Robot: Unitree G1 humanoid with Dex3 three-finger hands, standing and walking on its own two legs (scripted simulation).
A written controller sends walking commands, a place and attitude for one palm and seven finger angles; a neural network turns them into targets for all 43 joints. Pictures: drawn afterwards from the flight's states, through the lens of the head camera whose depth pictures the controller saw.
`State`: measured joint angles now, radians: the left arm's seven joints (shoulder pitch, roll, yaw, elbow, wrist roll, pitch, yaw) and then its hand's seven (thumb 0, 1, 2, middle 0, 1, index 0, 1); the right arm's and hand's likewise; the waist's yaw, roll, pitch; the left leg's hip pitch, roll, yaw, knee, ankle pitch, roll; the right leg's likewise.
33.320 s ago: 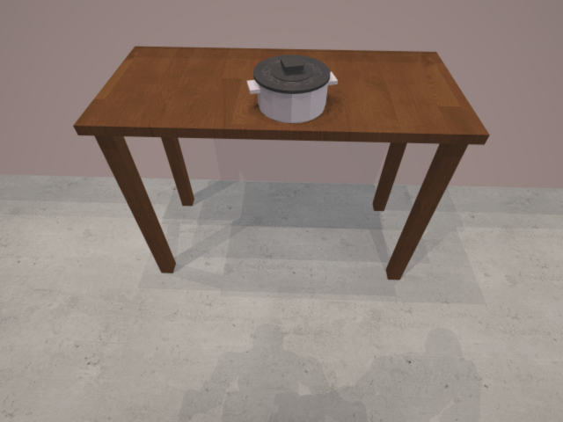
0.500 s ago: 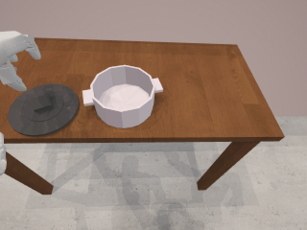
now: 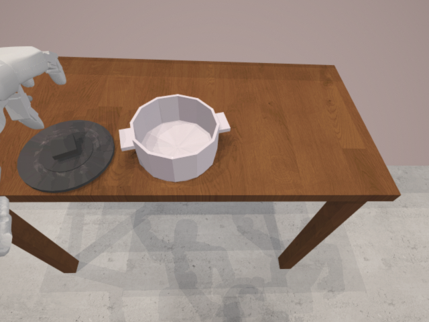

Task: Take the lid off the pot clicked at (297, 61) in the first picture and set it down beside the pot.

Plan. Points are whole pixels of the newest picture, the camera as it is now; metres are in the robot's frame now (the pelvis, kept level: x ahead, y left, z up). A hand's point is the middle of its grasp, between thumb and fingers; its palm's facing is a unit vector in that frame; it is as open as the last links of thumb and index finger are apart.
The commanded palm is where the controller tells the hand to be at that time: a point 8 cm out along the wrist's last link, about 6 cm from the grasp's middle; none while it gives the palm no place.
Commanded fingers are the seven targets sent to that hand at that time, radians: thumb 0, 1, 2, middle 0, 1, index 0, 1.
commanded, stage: draw the hand back to the body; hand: left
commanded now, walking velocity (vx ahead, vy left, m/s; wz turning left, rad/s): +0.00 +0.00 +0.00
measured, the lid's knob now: (63, 146) +0.47 +0.32 +0.02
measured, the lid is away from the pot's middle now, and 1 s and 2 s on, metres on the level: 0.24 0.24 0.24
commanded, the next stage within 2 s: none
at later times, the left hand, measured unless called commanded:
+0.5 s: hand (46, 110) +0.40 +0.25 +0.19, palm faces +0.30 -0.87 -0.39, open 11.0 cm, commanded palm +0.35 +0.29 +0.22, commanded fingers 0.00 0.15 0.64 -0.31 -0.81 -0.31 -0.81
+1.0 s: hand (54, 140) +0.33 +0.21 +0.21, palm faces +0.47 -0.84 -0.26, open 9.0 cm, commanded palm +0.27 +0.25 +0.21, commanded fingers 0.00 0.70 0.83 -0.23 -0.43 -0.23 -0.43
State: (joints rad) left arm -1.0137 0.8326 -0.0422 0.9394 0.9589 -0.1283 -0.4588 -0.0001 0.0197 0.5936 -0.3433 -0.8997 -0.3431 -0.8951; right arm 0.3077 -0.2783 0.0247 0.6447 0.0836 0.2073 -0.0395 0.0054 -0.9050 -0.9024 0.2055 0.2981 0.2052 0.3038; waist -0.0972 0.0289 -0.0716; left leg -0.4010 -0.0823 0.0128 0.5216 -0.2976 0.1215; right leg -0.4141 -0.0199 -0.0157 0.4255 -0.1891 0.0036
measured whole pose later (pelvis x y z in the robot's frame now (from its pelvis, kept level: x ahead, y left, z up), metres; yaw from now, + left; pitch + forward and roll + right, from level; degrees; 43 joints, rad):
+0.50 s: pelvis +0.00 -0.03 +0.01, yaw +1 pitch +1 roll -2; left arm -0.55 0.54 0.23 0.50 0.07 -0.12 -0.04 0.00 0.02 0.60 -0.35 -0.89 -0.34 -0.89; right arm 0.24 -0.21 0.09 0.60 0.06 0.06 -0.06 0.01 -0.90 -0.90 0.21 0.30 0.21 0.30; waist 0.00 -0.02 0.00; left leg -0.17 -0.07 -0.01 0.43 -0.28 0.08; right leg -0.20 0.01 0.00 0.37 -0.19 0.01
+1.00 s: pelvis +0.01 -0.08 +0.01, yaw +1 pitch -1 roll -1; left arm -0.16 0.44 0.37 0.10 -0.09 -0.07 0.07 0.01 0.48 0.76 -0.27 -0.58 -0.27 -0.57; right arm 0.20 -0.27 0.03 0.68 0.06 -0.05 -0.06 0.01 -0.91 -0.90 0.20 0.30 0.20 0.30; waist 0.01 0.05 0.00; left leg -0.10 -0.01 -0.03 0.42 -0.30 0.02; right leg -0.14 0.07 -0.01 0.38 -0.22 -0.05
